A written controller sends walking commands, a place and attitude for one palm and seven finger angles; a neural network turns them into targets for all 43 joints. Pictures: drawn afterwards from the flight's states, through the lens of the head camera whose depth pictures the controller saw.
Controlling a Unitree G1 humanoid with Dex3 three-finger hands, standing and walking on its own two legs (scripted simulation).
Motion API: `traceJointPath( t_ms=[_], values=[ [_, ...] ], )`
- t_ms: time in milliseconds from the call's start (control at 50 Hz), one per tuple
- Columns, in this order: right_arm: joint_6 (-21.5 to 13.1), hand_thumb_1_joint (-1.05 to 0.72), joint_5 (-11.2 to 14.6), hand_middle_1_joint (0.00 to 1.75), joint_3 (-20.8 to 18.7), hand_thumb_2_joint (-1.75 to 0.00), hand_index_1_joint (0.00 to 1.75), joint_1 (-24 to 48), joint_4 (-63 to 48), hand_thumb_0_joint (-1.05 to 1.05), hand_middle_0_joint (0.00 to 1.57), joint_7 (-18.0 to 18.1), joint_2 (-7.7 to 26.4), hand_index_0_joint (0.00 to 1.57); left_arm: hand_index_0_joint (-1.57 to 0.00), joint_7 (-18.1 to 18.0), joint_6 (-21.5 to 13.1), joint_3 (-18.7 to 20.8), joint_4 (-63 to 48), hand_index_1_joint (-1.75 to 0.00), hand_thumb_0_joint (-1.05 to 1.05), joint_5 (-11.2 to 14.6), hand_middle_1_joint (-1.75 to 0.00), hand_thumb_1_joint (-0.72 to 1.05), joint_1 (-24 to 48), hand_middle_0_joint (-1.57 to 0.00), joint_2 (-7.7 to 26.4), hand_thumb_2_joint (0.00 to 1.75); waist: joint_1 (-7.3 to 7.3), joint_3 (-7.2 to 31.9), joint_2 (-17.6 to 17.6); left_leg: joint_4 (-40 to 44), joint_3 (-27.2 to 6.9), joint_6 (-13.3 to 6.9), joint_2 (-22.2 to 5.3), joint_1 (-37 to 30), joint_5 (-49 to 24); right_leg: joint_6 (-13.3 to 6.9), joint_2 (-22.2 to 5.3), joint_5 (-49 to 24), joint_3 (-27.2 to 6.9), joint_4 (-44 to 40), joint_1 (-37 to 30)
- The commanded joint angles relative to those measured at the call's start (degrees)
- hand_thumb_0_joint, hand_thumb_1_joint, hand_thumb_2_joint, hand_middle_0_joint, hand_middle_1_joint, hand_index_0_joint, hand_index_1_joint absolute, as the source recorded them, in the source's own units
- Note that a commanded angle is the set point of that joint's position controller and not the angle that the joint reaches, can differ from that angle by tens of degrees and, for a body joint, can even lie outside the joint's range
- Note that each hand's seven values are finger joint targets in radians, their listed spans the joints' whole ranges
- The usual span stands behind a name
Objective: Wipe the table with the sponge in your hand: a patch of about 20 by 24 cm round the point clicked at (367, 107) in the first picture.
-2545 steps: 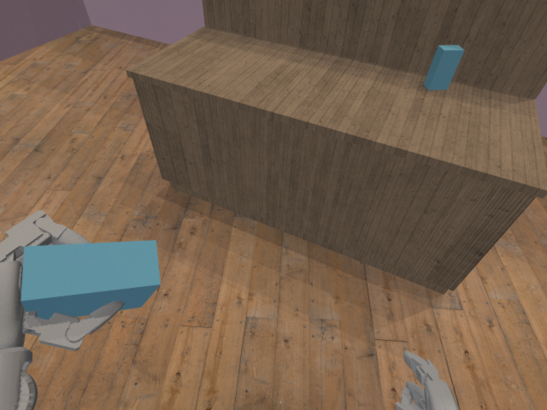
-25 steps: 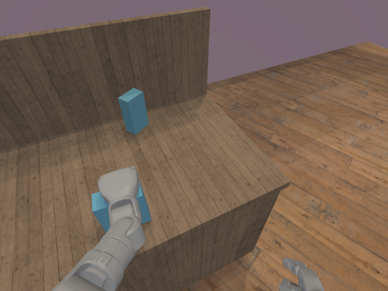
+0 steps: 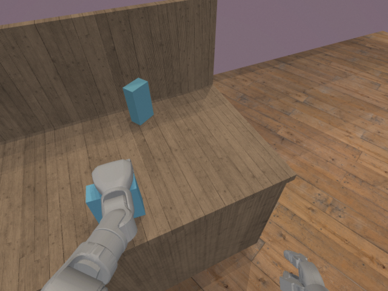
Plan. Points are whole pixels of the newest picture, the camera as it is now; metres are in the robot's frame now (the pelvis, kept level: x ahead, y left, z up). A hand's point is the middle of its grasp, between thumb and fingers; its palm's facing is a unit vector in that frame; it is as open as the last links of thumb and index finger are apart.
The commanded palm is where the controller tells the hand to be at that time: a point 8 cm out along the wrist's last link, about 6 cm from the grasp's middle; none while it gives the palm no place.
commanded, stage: wipe forward along the middle lane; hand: left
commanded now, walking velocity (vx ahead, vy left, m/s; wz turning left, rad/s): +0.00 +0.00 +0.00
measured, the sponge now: (119, 205) +0.33 +0.22 -0.06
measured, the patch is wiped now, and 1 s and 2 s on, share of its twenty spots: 1.00 1.00 1.00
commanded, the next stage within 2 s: slide back across to the first lane in 1.36 s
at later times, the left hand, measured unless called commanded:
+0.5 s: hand (114, 176) +0.38 +0.23 -0.01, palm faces -0.10 -0.01 -1.00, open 9.4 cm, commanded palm +0.36 +0.25 +0.01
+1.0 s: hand (104, 159) +0.44 +0.28 -0.01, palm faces -0.11 -0.01 -0.99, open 9.4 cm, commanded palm +0.42 +0.28 +0.01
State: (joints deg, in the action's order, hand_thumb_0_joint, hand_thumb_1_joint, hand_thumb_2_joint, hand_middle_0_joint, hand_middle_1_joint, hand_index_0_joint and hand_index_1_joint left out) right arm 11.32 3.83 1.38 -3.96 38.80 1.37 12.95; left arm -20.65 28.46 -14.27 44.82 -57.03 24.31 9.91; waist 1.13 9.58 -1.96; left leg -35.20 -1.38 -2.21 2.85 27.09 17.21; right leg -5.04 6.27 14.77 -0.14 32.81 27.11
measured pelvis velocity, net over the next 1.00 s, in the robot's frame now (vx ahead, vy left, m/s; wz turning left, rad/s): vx -0.02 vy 0.00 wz -0.04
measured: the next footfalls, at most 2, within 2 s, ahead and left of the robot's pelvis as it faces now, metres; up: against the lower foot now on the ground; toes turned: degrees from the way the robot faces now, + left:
none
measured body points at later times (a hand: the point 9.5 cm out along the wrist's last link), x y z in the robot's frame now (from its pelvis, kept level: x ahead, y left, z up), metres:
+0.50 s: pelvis -0.03 -0.02 -0.02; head +0.01 -0.02 +0.43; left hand +0.38 +0.23 +0.04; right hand +0.06 -0.28 -0.15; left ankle +0.00 +0.09 -0.73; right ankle +0.01 -0.07 -0.73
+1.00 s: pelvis -0.02 +0.00 -0.03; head +0.06 +0.01 +0.41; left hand +0.44 +0.28 +0.04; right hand +0.03 -0.26 -0.16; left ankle +0.00 +0.09 -0.73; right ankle +0.01 -0.07 -0.73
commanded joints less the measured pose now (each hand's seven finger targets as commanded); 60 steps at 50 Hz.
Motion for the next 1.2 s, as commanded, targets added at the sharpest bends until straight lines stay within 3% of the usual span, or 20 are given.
traceJointPath(
  t_ms=[0, 60, 120, 140, 260, 320, 360, 460, 520, 600, 660, 780, 800, 860, 880, 920, 1020, 1100, 1140, 1180],
  values=[
    [-2.6, -0.9, -0.5, 0.3, -2.4, -0.9, 0.3, 4.6, -6.8, 0.0, 0.2, 0.9, 7.3, 0.2, -1.2, -1.8, -0.7, 4.7, 2.5, -1.6, 0.0, -1.3, -1.6, 0.1, 14.1, -1.2, 11.0, 1.3, -1.65, 9.6, 8.5, 1.7, -0.9, 0.1, 0.6, 3.8, -4.5, 1.0, -4.2, -12.7, -7.2, -3.5, -9.0],
    [-3.1, -0.9, -0.5, 0.3, -2.4, -0.9, 0.3, 3.4, -6.3, 0.0, 0.2, 1.1, 7.4, 0.2, -1.2, -2.1, -1.6, 4.8, 5.5, -1.6, 0.0, -1.1, -1.6, 0.1, 15.9, -1.2, 11.1, 1.3, -2.17, 9.6, 9.3, 0.8, -0.8, 0.1, 0.5, 5.8, -2.8, 1.4, -4.3, -10.7, -7.4, -3.3, -7.5],
    [-3.4, -0.9, -0.5, 0.3, -2.5, -0.9, 0.3, 2.1, -5.9, 0.0, 0.2, 1.0, 7.5, 0.2, -1.2, -2.6, -2.5, 6.5, 8.3, -1.6, 0.0, -1.3, -1.6, 0.1, 17.2, -1.2, 13.5, 1.3, -1.88, 9.6, 7.0, 0.0, -0.7, 0.1, 0.6, 7.9, -1.9, 1.4, -4.5, -9.2, -7.7, -2.7, -6.7],
    [-3.6, -0.9, -0.6, 0.3, -2.5, -0.9, 0.3, 1.5, -5.7, 0.0, 0.2, 1.1, 7.4, 0.2, -1.2, -2.6, -2.8, 4.8, 9.3, -1.6, 0.0, -1.3, -1.6, 0.1, 18.7, -1.2, 11.8, 1.3, -2.81, 8.7, 7.5, -0.2, -0.5, 0.0, 0.5, 8.3, -0.8, 1.6, -4.5, -7.7, -7.4, -3.0, -5.6],
    [-4.8, -0.9, -0.5, 0.3, -2.6, -0.9, 0.3, -1.6, -4.4, 0.0, 0.2, 1.3, 8.0, 0.2, -1.2, -3.3, -5.0, 7.2, 15.2, -1.6, 0.0, -1.6, -1.6, 0.1, 24.6, -1.2, 16.7, 1.3, -3.86, 8.5, 7.1, -2.2, -0.6, -0.2, 0.2, 13.1, 3.4, 1.9, -4.7, 0.1, -8.3, -2.9, -2.4],
    [-5.5, -0.9, -0.5, 0.3, -2.8, -0.9, 0.3, -3.1, -4.2, 0.0, 0.2, 1.2, 8.3, 0.2, -1.2, -3.9, -6.1, 9.7, 16.6, -1.6, 0.0, -0.7, -1.6, 0.1, 25.1, -1.2, 19.7, 1.3, -3.54, 11.2, 7.7, -3.5, -0.2, -0.3, 0.2, 15.1, 3.8, 2.2, -5.0, 0.8, -9.4, -2.9, -4.1],
    [-5.9, -0.9, -0.4, 0.3, -2.8, -0.9, 0.3, -3.8, -4.0, 0.0, 0.2, 1.2, 8.4, 0.2, -1.2, -4.0, -6.4, 8.9, 17.7, -1.6, 0.0, -0.5, -1.6, 0.1, 27.0, -1.2, 19.5, 1.3, -4.6, 10.3, 7.8, -4.2, 0.0, -0.2, 0.0, 16.6, 5.2, 2.4, -5.4, 3.4, -10.5, -3.6, -3.2],
    [-6.8, -0.9, -0.1, 0.3, -2.9, -0.9, 0.3, -6.1, -3.3, 0.0, 0.2, 0.9, 9.1, 0.2, -1.2, -3.9, -7.5, 11.4, 20.2, -1.6, 0.0, -0.8, -1.6, 0.1, 29.8, -1.2, 24.9, 1.3, -5.12, 11.0, 6.9, -5.9, 0.0, -0.2, -0.3, 20.0, 6.4, 2.4, -5.6, 7.0, -12.4, -3.9, -3.3],
    [-7.4, -0.9, 0.0, 0.3, -2.9, -0.9, 0.3, -7.3, -3.0, 0.0, 0.2, 0.7, 9.4, 0.2, -1.2, -3.6, -8.1, 10.8, 21.5, -1.6, 0.0, -1.2, -1.6, 0.1, 33.4, -1.2, 25.8, 1.3, -6.29, 9.8, 5.8, -6.7, 0.0, -0.3, -0.4, 21.5, 7.7, 2.6, -5.5, 11.0, -12.2, -4.2, -1.0],
    [-8.2, -0.9, 0.1, 0.3, -3.0, -0.9, 0.3, -9.4, -2.7, 0.0, 0.2, 0.3, 9.8, 0.2, -1.2, -3.2, -9.2, 12.9, 23.3, -1.6, 0.0, -1.3, -1.6, 0.1, 34.0, -1.2, 29.3, 1.3, -6.16, 12.8, 5.9, -8.4, -0.3, -0.4, -0.5, 23.7, 6.7, 2.5, -5.6, 8.0, -12.8, -2.7, -2.9],
    [-8.7, -0.9, 0.1, 0.3, -2.9, -0.9, 0.3, -10.2, -2.6, 0.0, 0.2, 0.3, 10.1, 0.2, -1.2, -2.6, -9.7, 12.3, 24.4, -1.6, 0.0, -2.0, -1.6, 0.1, 36.0, -1.2, 30.3, 1.3, -7.17, 12.5, 5.0, -9.4, -0.5, -0.4, -0.7, 25.4, 7.4, 2.4, -5.8, 9.0, -14.1, -2.7, -2.1],
    [-9.4, -0.9, 0.1, 0.3, -3.1, -0.9, 0.3, -12.8, -2.5, 0.0, 0.2, -0.7, 10.4, 0.2, -1.2, -1.5, -10.6, 13.8, 24.8, -1.6, 0.0, -2.1, -1.6, 0.1, 36.3, -1.2, 31.9, 1.3, -6.95, 16.4, 4.5, -10.3, -0.4, -0.7, -0.8, 25.4, 4.2, 2.6, -5.2, -0.5, -11.8, 0.1, -3.6],
    [-9.4, -0.9, 0.1, 0.3, -2.9, -0.9, 0.3, -13.2, -2.7, 0.0, 0.2, -0.7, 10.5, 0.2, -1.2, -1.5, -10.5, 14.3, 25.8, -1.6, 0.0, -2.2, -1.6, 0.1, 34.8, -1.2, 32.8, 1.3, -6.57, 16.3, 4.9, -10.1, -0.3, -0.8, -0.7, 25.9, 4.3, 2.7, -5.0, -0.3, -11.2, 0.2, -3.8],
    [-9.5, -0.9, 0.0, 0.3, -2.9, -0.9, 0.3, -13.8, -2.4, 0.0, 0.2, -0.8, 10.7, 0.2, -1.2, -1.2, -10.6, 13.5, 25.4, -1.6, 0.0, -2.4, -1.6, 0.1, 36.2, -1.2, 32.2, 1.3, -7.64, 15.5, 5.0, -10.7, -0.2, -0.8, -1.0, 25.9, 3.5, 2.9, -5.2, -3.9, -11.3, 0.5, -3.0],
    [-9.5, -0.9, -0.1, 0.3, -3.1, -0.9, 0.3, -14.2, -2.2, 0.0, 0.2, -1.0, 10.7, 0.2, -1.2, -1.0, -10.8, 13.5, 24.8, -1.6, 0.0, -2.3, -1.6, 0.1, 36.8, -1.2, 31.7, 1.3, -7.4, 16.6, 3.9, -10.3, -0.1, -1.0, -0.9, 24.7, 2.3, 2.7, -4.6, -6.2, -9.7, 1.5, -2.9],
    [-9.3, -0.9, -0.1, 0.3, -3.0, -0.9, 0.3, -14.8, -2.3, 0.0, 0.2, -1.1, 10.9, 0.2, -1.2, -0.7, -10.8, 14.0, 26.2, -1.6, 0.0, -2.3, -1.6, 0.1, 35.0, -1.2, 32.3, 1.3, -7.23, 16.3, 5.4, -10.2, -0.2, -1.1, -1.0, 24.1, 1.3, 2.9, -4.2, -7.8, -8.5, 1.9, -2.4],
    [-9.0, -0.9, -0.3, 0.3, -3.0, -0.9, 0.3, -15.6, -2.2, 0.0, 0.2, -1.3, 11.0, 0.2, -1.2, -0.4, -11.0, 12.5, 26.2, -1.6, 0.0, -3.0, -1.6, 0.1, 37.3, -1.2, 31.0, 1.3, -8.01, 15.3, 3.5, -9.3, -0.6, -1.5, -1.2, 21.1, -0.1, 2.7, -3.0, -7.4, -5.1, 2.8, 1.9],
    [-8.6, -0.9, -0.6, 0.3, -3.0, -0.9, 0.3, -16.3, -2.0, 0.0, 0.2, -1.3, 11.2, 0.2, -1.2, -0.6, -10.9, 13.7, 27.0, -1.6, 0.0, -3.8, -1.6, 0.1, 38.8, -1.2, 32.9, 1.3, -7.91, 16.2, 2.3, -9.1, -1.2, -1.5, -1.3, 19.1, -2.1, 2.4, -2.5, -7.9, -3.4, 4.0, 4.1],
    [-8.7, -0.9, -0.8, 0.3, -3.2, -0.9, 0.3, -16.6, -2.0, 0.0, 0.2, -1.6, 11.1, 0.2, -1.2, -0.7, -10.8, 11.6, 27.0, -1.6, 0.0, -4.0, -1.6, 0.1, 40.0, -1.2, 29.4, 1.3, -8.49, 15.7, 1.4, -9.0, -1.6, -1.4, -1.5, 17.3, -2.4, 2.2, -2.2, -6.7, -2.3, 4.1, 7.0],
    [-8.6, -0.9, -0.9, 0.3, -3.1, -0.9, 0.3, -16.4, -1.8, 0.0, 0.2, -1.6, 11.4, 0.2, -1.2, -0.8, -10.7, 12.8, 27.4, -1.6, 0.0, -3.8, -1.6, 0.1, 42.0, -1.2, 31.1, 1.3, -8.76, 15.7, 1.4, -8.8, -2.0, -1.5, -1.7, 16.3, -3.0, 2.1, -2.0, -6.3, -2.0, 4.0, 8.0]
  ],
)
